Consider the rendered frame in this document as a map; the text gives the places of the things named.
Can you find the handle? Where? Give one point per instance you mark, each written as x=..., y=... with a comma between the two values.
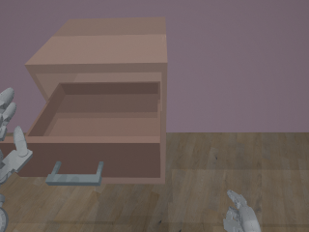
x=88, y=180

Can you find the right robot hand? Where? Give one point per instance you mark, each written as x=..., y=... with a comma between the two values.
x=244, y=220

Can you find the left robot hand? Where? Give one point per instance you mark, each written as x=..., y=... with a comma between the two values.
x=16, y=159

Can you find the cabinet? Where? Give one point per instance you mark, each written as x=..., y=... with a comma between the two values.
x=114, y=49

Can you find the drawer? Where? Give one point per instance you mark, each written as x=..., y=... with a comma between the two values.
x=83, y=123

